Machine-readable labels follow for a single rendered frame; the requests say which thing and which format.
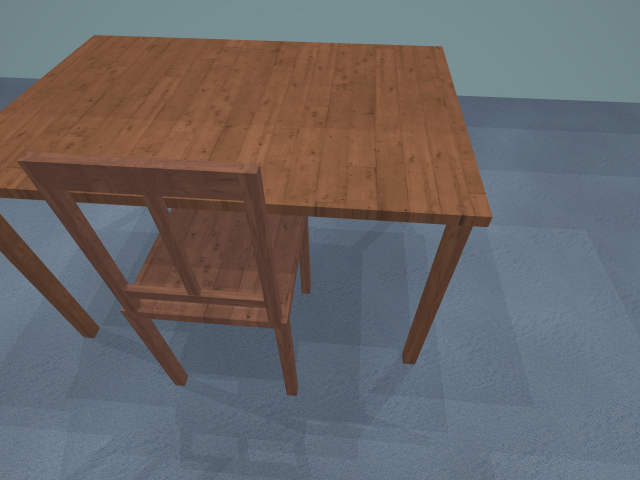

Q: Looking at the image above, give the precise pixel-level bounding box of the chair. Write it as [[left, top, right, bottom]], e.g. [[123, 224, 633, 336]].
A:
[[17, 151, 311, 396]]

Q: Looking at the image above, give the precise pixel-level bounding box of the table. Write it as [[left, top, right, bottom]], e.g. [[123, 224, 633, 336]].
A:
[[0, 35, 493, 364]]

